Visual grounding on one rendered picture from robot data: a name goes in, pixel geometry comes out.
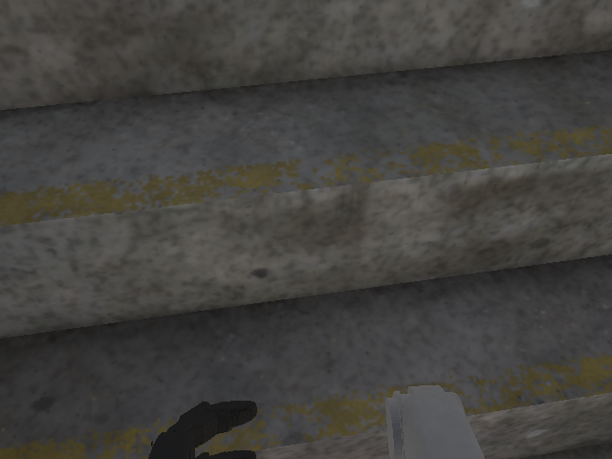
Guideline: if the left robot hand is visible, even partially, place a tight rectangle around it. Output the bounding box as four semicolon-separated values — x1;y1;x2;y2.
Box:
148;401;257;459

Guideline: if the right robot thigh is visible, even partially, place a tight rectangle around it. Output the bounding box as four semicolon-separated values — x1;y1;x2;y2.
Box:
385;384;485;459

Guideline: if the robot right shin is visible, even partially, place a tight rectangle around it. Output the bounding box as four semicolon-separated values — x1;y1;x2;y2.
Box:
447;392;466;415

